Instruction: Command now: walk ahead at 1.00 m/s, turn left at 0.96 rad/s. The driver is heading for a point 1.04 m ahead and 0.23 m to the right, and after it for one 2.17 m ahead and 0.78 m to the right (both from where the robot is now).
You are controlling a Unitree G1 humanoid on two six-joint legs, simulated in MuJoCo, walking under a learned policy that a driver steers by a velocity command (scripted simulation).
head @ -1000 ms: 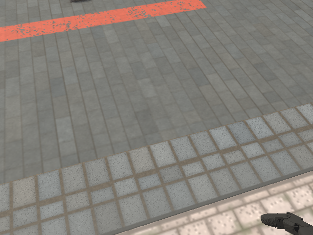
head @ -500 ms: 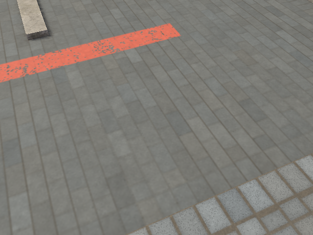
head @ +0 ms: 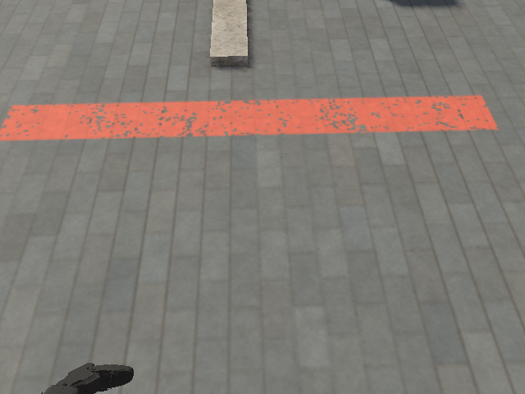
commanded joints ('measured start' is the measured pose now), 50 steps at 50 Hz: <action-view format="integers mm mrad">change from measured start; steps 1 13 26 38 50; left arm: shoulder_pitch -30 203 335 351 476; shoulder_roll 138 84 191 139 224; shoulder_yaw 52 47 74 71 35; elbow -55 45 85 -56 -71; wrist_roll -24 -17 -95 -82 -21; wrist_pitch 2 -77 -31 100 33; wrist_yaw -15 -14 41 28 -29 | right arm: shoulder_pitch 106 132 -330 -419 -421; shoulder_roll -148 -90 -4 -61 106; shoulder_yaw -33 19 44 0 35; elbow -34 78 -240 -288 -282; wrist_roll -5 -42 0 -7 -44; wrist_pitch -32 -65 -80 19 15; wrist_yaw -10 -74 -46 -51 -5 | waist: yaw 1 89 60 140 226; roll -38 10 13 87 -265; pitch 5 -44 -137 -146 13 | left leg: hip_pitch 15 155 33 -162 -1016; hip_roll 264 186 86 462 202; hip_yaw -367 -58 96 -259 89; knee -156 503 163 -266 605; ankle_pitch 426 649 382 36 -175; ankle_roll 130 -68 -301 -17 -185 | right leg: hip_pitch -116 375 -36 27 726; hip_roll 14 149 205 100 -242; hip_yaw -24 -213 171 -80 447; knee -66 -729 -689 211 -833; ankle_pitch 262 797 780 -155 -604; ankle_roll -27 -136 -200 0 -214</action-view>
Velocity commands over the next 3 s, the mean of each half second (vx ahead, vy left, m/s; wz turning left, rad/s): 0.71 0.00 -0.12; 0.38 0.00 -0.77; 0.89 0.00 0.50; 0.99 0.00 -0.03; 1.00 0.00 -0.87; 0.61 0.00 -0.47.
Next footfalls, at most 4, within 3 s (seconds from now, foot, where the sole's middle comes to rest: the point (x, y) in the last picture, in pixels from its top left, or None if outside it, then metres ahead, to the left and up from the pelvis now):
0.32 right None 0.49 -0.14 -0.94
0.62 left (262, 319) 0.78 -0.04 -0.94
0.98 right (338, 369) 0.61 -0.24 -0.94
1.40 left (323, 242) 1.06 -0.27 -0.94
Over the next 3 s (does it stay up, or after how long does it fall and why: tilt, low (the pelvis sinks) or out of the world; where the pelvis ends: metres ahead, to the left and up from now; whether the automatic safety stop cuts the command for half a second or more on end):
stays up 2.15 -0.83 -0.16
